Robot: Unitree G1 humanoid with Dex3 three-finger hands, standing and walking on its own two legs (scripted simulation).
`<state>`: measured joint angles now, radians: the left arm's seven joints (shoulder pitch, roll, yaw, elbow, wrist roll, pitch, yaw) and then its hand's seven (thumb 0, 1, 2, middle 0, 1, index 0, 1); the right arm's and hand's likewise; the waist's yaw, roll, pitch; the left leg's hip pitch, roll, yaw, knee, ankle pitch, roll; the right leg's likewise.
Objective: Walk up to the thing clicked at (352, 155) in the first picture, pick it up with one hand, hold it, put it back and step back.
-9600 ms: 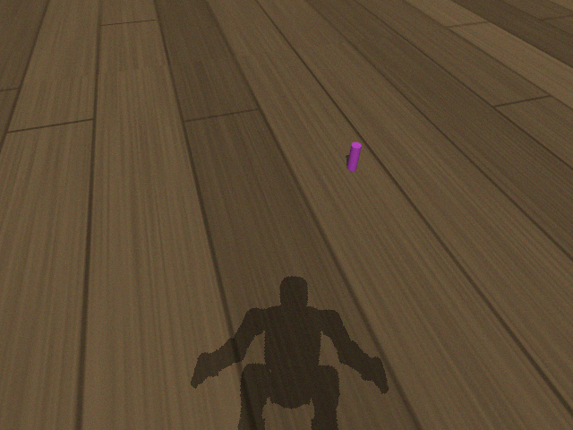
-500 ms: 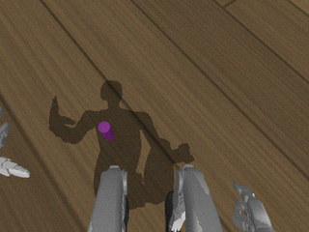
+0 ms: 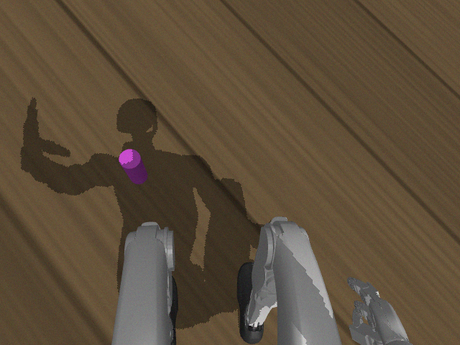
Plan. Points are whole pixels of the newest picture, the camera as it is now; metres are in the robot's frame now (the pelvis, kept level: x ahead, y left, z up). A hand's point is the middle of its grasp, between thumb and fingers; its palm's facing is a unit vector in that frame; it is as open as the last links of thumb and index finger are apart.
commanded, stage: go down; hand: left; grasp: from the side
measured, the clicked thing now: (134, 168) +0.49 +0.21 -0.36
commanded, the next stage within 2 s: approach in 1.06 s
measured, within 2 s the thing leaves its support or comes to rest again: neither
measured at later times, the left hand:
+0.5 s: hand out of the picture +0.41 +0.39 -0.04, palm faces +0.16 -0.98 -0.08, open 17.5 cm
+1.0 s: hand out of the picture +0.42 +0.41 -0.06, palm faces +0.15 -0.99 -0.06, open 17.3 cm
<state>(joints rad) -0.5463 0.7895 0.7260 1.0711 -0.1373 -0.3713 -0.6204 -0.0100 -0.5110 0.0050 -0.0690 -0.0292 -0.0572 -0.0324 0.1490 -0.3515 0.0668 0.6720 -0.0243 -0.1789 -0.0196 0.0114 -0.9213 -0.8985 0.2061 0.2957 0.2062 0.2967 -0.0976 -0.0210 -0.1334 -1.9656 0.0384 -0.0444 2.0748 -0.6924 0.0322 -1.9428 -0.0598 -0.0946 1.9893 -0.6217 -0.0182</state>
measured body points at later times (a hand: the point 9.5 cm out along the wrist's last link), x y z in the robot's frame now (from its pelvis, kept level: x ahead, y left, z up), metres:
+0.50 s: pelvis -0.01 +0.00 -0.05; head +0.21 +0.05 +0.34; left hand +0.40 +0.45 -0.04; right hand +0.11 -0.29 -0.16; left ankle +0.08 +0.11 -0.41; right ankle +0.11 -0.12 -0.41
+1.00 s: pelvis -0.01 +0.00 -0.07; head +0.21 +0.08 +0.32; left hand +0.40 +0.46 -0.05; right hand +0.11 -0.28 -0.16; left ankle +0.08 +0.11 -0.41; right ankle +0.11 -0.12 -0.41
